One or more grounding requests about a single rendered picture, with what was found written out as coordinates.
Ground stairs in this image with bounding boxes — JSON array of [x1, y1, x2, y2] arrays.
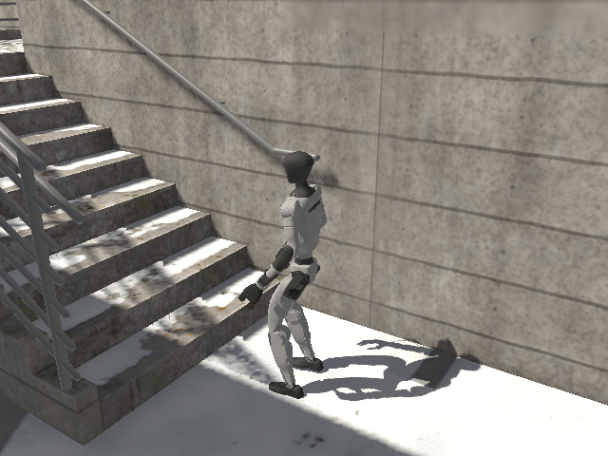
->
[[0, 52, 284, 430]]

